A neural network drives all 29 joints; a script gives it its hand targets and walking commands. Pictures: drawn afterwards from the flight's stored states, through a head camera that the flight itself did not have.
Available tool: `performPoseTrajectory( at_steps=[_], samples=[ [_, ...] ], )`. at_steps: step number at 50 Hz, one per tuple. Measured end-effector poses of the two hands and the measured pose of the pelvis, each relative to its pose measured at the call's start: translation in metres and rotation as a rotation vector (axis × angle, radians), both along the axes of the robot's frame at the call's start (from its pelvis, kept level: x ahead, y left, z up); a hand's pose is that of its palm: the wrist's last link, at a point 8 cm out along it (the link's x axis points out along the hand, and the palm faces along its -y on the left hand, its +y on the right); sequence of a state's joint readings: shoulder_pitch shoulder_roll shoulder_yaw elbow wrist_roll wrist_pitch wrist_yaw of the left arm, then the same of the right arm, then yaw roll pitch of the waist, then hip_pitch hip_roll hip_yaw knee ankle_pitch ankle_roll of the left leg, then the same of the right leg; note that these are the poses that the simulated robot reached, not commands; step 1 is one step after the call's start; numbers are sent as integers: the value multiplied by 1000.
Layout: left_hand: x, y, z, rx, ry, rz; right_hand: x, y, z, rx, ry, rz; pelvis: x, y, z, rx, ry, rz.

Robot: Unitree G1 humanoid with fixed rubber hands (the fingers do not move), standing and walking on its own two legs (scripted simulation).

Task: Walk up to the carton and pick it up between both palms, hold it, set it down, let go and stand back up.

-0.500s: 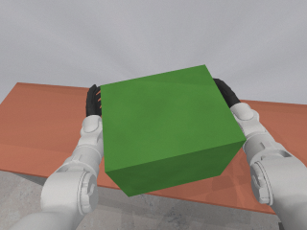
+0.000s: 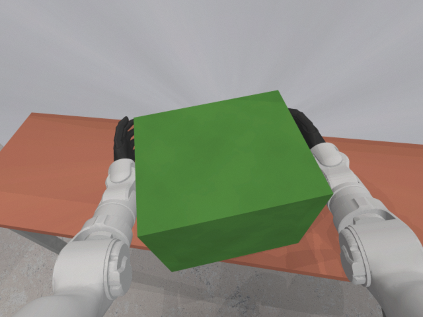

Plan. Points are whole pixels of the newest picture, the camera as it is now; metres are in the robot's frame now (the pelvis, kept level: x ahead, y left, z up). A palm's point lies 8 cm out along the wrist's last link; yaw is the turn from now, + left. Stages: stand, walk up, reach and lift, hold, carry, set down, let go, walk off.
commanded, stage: reach and lift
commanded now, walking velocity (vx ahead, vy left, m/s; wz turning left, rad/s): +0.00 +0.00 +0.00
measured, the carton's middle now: (222, 185) +0.36 +0.04 +0.02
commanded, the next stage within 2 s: none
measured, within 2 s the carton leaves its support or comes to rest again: neither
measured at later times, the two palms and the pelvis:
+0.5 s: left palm (123, 134) +0.40 +0.24 +0.10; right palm (316, 133) +0.45 -0.13 +0.09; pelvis +0.00 +0.00 +0.00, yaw +0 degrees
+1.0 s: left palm (116, 118) +0.40 +0.23 +0.15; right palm (327, 128) +0.42 -0.14 +0.13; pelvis +0.00 +0.01 +0.01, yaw +0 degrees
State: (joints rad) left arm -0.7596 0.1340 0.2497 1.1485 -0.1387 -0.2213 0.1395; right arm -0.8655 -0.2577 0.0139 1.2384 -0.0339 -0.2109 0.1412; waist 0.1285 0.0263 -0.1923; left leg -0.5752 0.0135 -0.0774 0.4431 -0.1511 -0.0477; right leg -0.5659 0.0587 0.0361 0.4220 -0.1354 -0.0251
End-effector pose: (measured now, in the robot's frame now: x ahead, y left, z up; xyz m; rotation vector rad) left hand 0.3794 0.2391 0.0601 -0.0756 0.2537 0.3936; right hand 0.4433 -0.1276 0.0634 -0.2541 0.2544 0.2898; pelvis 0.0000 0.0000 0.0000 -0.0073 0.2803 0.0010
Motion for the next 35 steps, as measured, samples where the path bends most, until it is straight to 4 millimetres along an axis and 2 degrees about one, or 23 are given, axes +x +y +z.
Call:
performPoseTrajectory(
  at_steps=[10,20,28,35],
  samples=[
    [16,-3,22,8,-31,-22,4,-4,10,36,-12,-45,0,0,0,0,0,0],
    [24,-3,34,16,-62,-36,8,-5,19,78,-27,-75,3,0,0,-1,3,0],
    [22,-3,48,11,-78,-51,-1,-4,29,113,-32,-111,3,3,2,-4,-20,1],
    [19,-7,65,-4,-96,-76,-12,-9,46,121,-45,-142,-1,6,3,-8,-56,2]
  ],
)
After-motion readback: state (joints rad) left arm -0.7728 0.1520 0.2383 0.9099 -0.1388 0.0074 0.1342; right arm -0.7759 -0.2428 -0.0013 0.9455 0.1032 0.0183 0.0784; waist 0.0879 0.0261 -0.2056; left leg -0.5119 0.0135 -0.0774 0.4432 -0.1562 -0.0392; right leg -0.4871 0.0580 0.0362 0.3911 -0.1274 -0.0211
